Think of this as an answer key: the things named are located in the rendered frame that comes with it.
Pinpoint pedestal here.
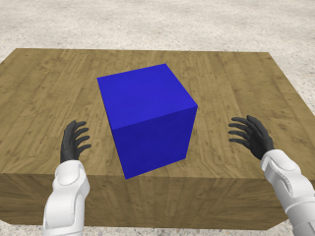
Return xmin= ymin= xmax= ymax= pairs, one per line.
xmin=0 ymin=48 xmax=315 ymax=231

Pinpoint left robot forearm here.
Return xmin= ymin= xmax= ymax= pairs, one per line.
xmin=41 ymin=159 xmax=91 ymax=236

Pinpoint carton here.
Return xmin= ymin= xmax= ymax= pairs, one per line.
xmin=96 ymin=63 xmax=198 ymax=180

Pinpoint left robot hand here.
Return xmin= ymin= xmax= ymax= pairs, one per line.
xmin=60 ymin=120 xmax=92 ymax=163

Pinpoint right robot forearm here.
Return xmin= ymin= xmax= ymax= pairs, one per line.
xmin=260 ymin=149 xmax=315 ymax=236

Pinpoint right robot hand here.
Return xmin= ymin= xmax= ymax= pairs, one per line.
xmin=228 ymin=115 xmax=275 ymax=160

